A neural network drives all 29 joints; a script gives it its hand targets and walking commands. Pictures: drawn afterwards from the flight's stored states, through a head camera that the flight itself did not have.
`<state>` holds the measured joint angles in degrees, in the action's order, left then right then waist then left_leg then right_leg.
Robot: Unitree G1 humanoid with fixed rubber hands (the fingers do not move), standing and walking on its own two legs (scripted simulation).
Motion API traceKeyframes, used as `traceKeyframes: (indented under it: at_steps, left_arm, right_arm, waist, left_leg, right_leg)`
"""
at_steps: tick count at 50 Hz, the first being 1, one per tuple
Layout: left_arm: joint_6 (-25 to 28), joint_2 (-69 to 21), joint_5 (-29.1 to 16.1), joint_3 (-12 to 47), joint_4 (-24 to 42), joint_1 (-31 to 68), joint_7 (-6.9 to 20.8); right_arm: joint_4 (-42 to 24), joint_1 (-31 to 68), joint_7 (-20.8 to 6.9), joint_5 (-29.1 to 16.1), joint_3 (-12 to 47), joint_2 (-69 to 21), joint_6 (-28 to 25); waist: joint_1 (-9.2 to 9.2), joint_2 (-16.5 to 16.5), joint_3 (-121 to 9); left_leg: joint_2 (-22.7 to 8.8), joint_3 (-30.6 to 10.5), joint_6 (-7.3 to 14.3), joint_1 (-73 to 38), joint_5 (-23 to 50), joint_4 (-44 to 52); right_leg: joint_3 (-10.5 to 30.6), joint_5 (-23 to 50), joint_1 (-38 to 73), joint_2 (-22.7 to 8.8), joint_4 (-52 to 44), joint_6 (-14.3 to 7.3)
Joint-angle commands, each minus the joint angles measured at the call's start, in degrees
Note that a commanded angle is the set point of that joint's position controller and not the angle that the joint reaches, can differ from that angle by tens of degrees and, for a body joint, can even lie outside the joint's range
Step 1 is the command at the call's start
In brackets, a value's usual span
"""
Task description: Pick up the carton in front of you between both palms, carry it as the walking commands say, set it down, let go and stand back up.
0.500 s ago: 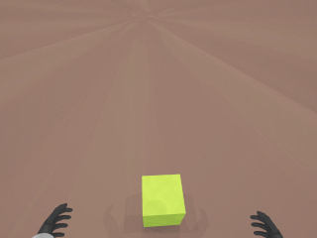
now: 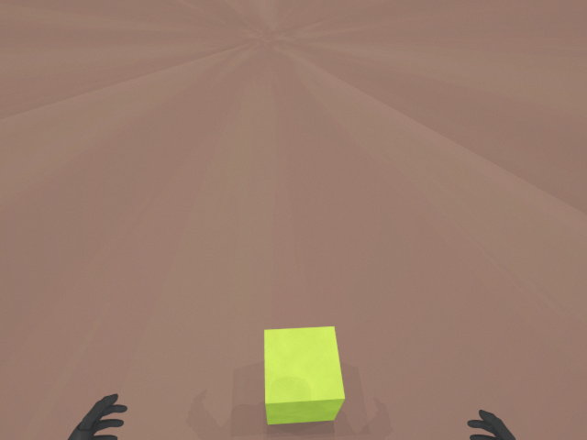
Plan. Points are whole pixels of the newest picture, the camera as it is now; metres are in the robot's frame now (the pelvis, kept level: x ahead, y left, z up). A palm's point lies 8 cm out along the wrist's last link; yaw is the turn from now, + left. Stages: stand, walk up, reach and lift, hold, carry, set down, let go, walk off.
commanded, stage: stand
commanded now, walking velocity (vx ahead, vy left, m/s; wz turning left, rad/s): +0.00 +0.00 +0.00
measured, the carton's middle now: (300, 376) +0.40 -0.02 -0.65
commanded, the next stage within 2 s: none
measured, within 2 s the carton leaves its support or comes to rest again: neither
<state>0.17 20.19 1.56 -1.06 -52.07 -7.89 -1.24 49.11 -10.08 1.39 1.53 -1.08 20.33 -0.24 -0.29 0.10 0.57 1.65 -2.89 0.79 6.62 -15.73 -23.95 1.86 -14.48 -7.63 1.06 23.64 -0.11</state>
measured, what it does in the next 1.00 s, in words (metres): stands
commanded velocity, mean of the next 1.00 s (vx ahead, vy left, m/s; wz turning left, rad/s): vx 0.00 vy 0.00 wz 0.00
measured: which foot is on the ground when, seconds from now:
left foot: down 0.00-1.00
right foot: down 0.00-1.00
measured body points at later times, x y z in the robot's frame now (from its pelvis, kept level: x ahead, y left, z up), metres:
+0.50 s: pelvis -0.02 +0.00 +0.00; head -0.02 +0.00 +0.45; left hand +0.09 +0.31 -0.11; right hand +0.09 -0.31 -0.11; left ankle -0.03 +0.11 -0.74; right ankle -0.02 -0.12 -0.74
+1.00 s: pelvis -0.02 +0.00 +0.00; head -0.02 +0.00 +0.45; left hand +0.08 +0.31 -0.11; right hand +0.08 -0.32 -0.11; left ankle -0.03 +0.11 -0.74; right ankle -0.02 -0.12 -0.74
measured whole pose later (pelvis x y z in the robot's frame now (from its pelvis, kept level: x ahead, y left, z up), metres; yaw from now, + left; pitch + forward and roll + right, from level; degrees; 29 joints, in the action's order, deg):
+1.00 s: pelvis -0.02 +0.00 +0.00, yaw +0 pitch -2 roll +0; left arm 0.8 22.0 0.9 -0.3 -59.9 -6.4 -0.6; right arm 58.2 -7.4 0.7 0.7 -0.4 22.1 -0.8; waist -0.3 0.1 1.6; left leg 1.5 -2.8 0.6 5.4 -11.8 -19.7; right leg 2.1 -10.6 -6.4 0.8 19.5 0.0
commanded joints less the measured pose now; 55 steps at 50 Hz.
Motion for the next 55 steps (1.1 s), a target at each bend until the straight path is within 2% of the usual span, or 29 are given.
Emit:
traceKeyframes:
  at_steps: [1, 21, 55]
  left_arm:
    - [0.7, 8.9, -0.1, -1.8, 2.1, 2.2, -0.2]
    - [0.9, 10.3, -0.3, -1.4, -2.6, 3.0, 0.3]
    - [1.2, 11.6, -0.7, -0.8, -5.7, 3.7, 0.5]
  right_arm:
    - [-2.2, 1.7, 0.2, 0.0, -1.9, 9.2, -0.7]
    - [2.9, 3.1, -0.1, -0.4, -1.4, 10.6, -1.0]
    - [7.1, 4.6, -0.5, -0.9, -1.1, 11.7, -1.1]
  waist:
    - [-0.05, -0.1, -1.9]
    - [-0.14, -0.3, -0.5]
    - [0.08, -0.2, -0.7]
  left_leg:
    - [-6.5, -4.9, 0.2, 1.4, 15.5, 3.6]
    - [-7.1, -5.5, 0.5, 1.4, 10.9, 6.3]
    - [-7.7, -5.4, 0.7, 0.4, 11.8, 7.6]
  right_leg:
    - [5.1, 13.9, 1.7, -6.1, -3.0, -0.7]
    - [5.7, 10.0, 1.6, -6.7, -5.7, -0.9]
    - [5.9, 11.0, 2.1, -7.4, -6.8, -1.3]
